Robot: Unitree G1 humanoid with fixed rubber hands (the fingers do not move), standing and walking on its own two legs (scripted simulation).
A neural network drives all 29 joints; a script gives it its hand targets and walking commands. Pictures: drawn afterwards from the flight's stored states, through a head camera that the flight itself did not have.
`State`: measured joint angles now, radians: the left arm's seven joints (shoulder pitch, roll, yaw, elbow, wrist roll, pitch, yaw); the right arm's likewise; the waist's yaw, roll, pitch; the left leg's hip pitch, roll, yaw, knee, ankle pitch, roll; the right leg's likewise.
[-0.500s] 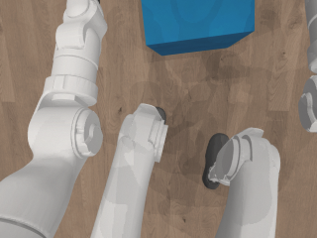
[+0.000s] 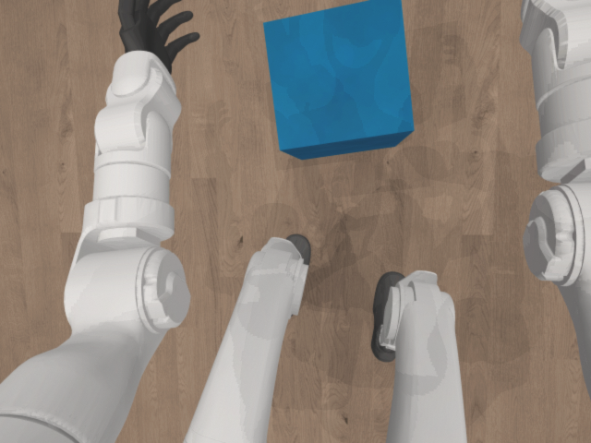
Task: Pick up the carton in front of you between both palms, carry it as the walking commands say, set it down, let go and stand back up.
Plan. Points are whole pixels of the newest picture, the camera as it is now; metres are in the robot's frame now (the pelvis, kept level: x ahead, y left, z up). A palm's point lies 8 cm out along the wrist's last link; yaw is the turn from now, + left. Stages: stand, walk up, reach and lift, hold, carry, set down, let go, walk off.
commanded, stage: set down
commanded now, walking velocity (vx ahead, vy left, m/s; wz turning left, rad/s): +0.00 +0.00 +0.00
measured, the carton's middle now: (340, 95) +0.55 +0.07 -0.41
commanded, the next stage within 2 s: let go in 0.22 s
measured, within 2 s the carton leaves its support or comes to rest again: neither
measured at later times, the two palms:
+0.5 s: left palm (74, 60) +0.45 +0.25 +0.03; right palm out of the picture +0.53 -0.15 +0.02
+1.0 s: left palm out of the picture +0.29 +0.25 +0.15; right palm out of the picture +0.37 -0.18 +0.12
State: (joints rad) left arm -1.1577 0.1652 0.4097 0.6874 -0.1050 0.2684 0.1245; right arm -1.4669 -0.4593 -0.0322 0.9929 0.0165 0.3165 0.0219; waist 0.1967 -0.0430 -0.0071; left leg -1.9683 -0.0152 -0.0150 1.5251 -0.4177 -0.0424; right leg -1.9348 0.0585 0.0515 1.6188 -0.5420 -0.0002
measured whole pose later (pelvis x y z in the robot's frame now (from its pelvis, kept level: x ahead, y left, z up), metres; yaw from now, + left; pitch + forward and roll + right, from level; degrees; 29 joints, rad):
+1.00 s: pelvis +0.09 +0.02 +0.22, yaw -1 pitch +17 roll +0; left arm 0.08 0.18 0.04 0.40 -0.03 0.02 -0.08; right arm -0.11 -0.16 -0.15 0.56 -0.07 0.01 -0.03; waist 0.11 0.03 -0.01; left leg -0.65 -0.03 -0.05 0.60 -0.25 0.00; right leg -0.57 0.02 0.06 0.61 -0.33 0.01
